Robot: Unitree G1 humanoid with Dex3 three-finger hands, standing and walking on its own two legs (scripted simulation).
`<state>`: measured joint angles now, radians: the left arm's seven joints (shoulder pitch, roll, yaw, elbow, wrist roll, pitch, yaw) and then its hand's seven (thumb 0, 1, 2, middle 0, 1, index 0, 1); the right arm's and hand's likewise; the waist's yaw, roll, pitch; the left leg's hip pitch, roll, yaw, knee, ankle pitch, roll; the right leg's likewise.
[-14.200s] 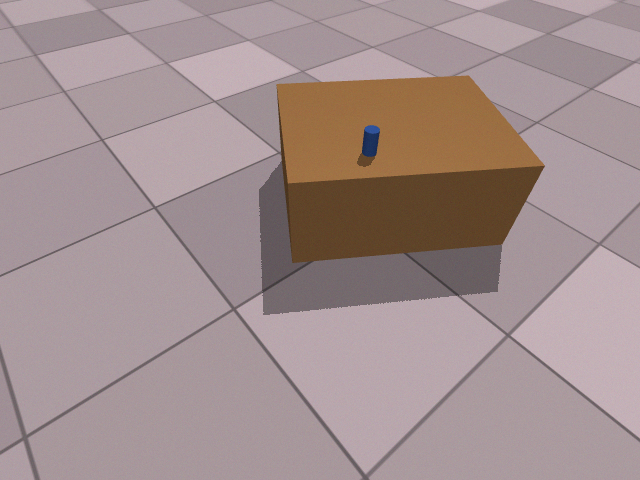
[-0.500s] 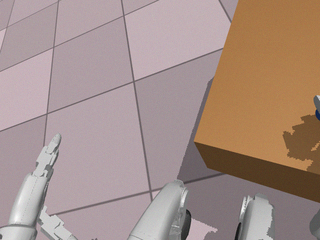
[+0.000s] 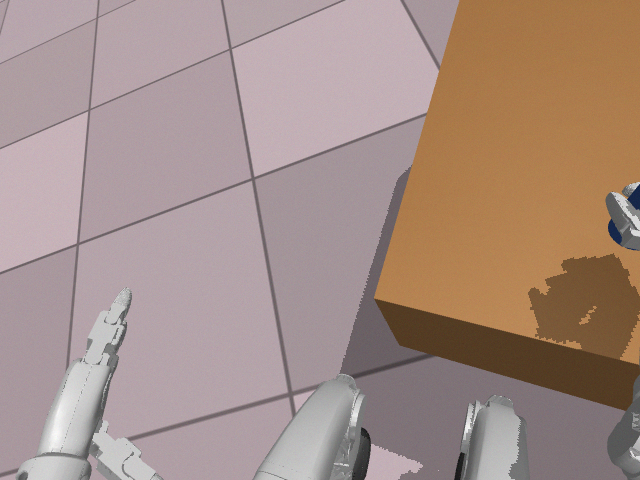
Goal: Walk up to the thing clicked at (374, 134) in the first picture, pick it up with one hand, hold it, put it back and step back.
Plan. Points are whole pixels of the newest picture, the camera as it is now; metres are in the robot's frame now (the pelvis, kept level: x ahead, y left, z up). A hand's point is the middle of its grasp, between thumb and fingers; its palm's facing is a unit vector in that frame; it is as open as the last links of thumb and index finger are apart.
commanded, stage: settle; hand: right
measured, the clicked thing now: out of the picture +0.48 -0.27 -0.05
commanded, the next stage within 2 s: lift in 0.14 s
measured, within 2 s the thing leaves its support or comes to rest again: neither
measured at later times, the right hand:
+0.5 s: hand out of the picture +0.47 -0.26 +0.00, palm faces +0.30 +0.95 +0.02, open 7.9 cm
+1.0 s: hand out of the picture +0.42 -0.24 +0.09, palm faces +0.30 +0.96 +0.01, open 7.9 cm
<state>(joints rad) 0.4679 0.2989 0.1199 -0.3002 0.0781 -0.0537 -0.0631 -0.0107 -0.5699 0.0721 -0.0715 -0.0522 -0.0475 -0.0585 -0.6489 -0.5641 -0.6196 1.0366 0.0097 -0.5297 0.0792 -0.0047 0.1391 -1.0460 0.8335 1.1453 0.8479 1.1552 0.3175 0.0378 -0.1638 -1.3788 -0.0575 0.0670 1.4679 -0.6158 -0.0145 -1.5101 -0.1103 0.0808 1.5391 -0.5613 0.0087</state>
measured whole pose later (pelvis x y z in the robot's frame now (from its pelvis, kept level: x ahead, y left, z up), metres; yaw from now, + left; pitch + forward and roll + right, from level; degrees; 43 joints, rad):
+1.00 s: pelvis +0.02 -0.01 +0.08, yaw -3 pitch +20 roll +4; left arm 0.46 0.24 0.10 -0.07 0.05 0.01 -0.03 -0.01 -0.56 0.06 -0.06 -0.05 -0.04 -0.05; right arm -0.38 -0.27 -0.40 0.75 0.08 -0.46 0.02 0.00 0.14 -1.06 0.83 1.16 0.84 1.17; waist 0.15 0.01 -0.17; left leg -0.95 -0.02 0.02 1.16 -0.55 -0.03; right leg -1.06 -0.08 0.01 1.20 -0.49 0.00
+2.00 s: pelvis +0.03 +0.00 +0.12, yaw -4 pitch +11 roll +1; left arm 0.41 0.20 0.09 0.13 0.01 0.05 0.01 -0.01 -0.55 0.05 -0.06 -0.05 -0.04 -0.05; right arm -0.16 -0.16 -0.23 0.46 0.10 -0.40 -0.05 0.00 0.16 -1.08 0.83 1.17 0.84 1.18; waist 0.06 0.01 -0.10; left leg -0.66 0.01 -0.01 0.96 -0.48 -0.02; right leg -0.74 -0.05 -0.03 0.96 -0.41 0.00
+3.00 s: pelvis +0.04 +0.00 +0.14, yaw -4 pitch +8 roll +0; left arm 0.35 0.20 0.10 0.24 0.00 0.03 0.03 -0.01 -0.54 0.05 -0.06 -0.06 -0.05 -0.06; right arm -0.14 -0.15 -0.21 0.46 0.12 -0.36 -0.04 0.00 0.16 -1.09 0.82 1.18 0.84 1.19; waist 0.05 0.00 -0.08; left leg -0.55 0.01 -0.01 0.86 -0.45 -0.02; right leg -0.62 -0.04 -0.03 0.85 -0.37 0.01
